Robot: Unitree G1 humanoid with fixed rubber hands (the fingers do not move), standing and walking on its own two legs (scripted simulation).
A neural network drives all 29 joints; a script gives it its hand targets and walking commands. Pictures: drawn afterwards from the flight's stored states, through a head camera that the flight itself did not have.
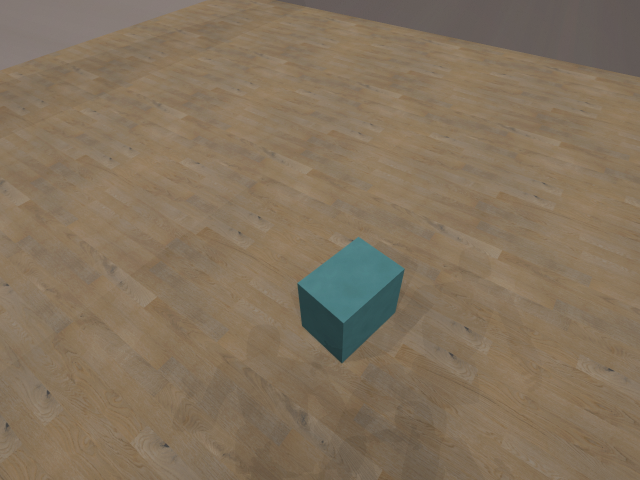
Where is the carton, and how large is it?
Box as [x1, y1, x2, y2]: [297, 237, 404, 362]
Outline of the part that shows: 359,237 297,283 302,325 341,362 394,312 404,269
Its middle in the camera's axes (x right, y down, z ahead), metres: +0.09 +0.21 +1.30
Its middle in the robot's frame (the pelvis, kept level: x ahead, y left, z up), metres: +0.80 -0.08 -0.62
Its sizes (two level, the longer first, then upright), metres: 0.283 0.200 0.257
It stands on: the floor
